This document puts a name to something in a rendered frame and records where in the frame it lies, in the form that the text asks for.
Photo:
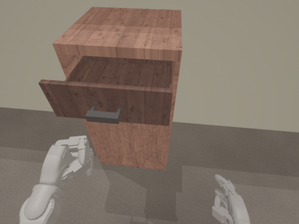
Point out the robot left forearm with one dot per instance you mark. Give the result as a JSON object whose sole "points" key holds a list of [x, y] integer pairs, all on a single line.
{"points": [[43, 206]]}

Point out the right robot hand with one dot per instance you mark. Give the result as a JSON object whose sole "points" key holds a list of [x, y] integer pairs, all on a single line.
{"points": [[234, 210]]}

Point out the handle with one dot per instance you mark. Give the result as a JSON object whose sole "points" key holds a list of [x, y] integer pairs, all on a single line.
{"points": [[103, 117]]}

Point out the drawer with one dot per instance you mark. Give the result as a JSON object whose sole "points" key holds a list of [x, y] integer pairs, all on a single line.
{"points": [[141, 86]]}

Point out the left robot hand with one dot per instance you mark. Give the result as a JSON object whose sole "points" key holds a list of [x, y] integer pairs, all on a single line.
{"points": [[58, 158]]}

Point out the cabinet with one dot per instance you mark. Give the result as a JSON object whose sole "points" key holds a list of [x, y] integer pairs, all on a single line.
{"points": [[153, 34]]}

